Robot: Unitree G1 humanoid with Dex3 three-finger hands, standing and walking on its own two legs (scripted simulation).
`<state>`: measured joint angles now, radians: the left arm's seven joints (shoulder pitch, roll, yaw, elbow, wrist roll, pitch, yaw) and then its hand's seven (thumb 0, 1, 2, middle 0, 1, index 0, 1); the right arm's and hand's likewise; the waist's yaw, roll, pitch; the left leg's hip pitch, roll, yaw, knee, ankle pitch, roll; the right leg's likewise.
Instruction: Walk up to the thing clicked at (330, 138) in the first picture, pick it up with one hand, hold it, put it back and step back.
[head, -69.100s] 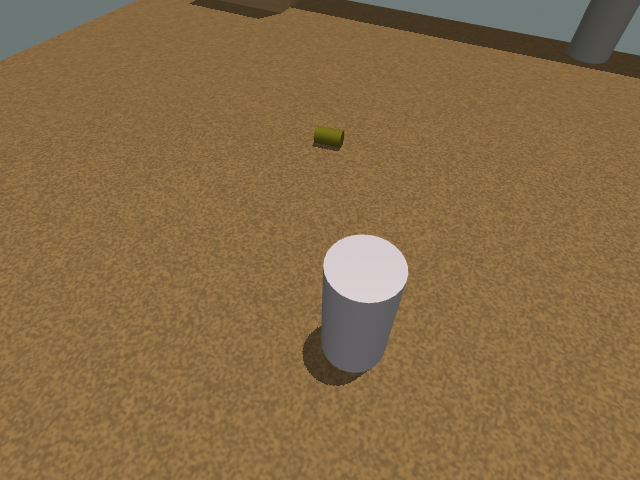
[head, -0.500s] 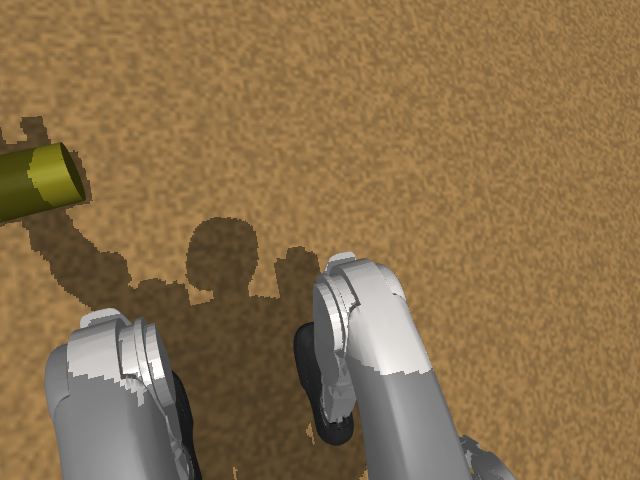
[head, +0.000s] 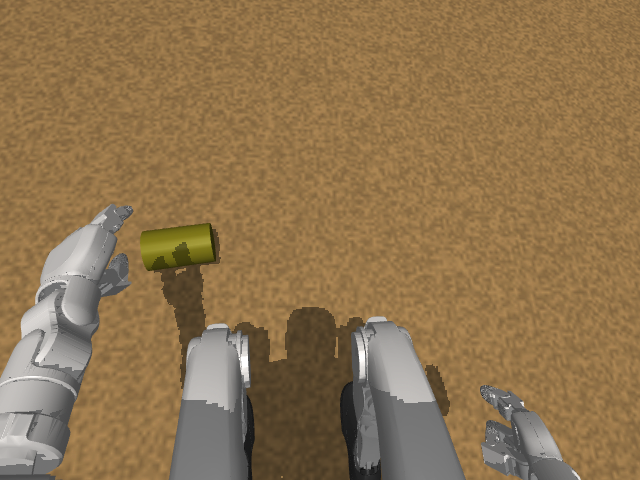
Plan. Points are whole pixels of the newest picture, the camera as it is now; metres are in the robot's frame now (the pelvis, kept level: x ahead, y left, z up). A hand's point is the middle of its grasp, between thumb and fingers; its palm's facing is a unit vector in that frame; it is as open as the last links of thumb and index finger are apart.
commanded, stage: home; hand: left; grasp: from above
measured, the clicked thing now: (180, 246) +0.52 +0.26 -0.43
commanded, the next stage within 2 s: none
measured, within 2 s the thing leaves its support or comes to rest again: neither
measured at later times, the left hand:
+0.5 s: hand (74, 350) +0.26 +0.20 +0.10, palm faces +0.07 -0.96 -0.29, open 7.4 cm
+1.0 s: hand out of the picture +0.23 +0.19 +0.19, palm faces +0.15 -0.97 -0.19, open 7.4 cm
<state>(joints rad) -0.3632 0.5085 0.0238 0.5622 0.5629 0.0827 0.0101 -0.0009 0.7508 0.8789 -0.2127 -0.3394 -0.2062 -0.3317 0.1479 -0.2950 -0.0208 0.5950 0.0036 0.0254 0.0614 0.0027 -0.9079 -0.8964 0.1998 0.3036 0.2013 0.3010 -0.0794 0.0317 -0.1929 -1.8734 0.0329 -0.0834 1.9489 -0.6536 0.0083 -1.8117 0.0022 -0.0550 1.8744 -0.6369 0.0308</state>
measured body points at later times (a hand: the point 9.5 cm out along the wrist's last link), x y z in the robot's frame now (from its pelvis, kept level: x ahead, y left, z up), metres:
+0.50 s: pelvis +0.05 -0.01 +0.18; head +0.12 +0.02 +0.62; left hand +0.25 +0.25 +0.12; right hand +0.23 -0.23 +0.10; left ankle +0.08 +0.12 -0.44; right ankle +0.09 -0.13 -0.44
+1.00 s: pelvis +0.09 +0.00 +0.24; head +0.11 +0.01 +0.69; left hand +0.22 +0.24 +0.20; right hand +0.28 -0.23 +0.18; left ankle +0.08 +0.12 -0.44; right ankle +0.09 -0.13 -0.44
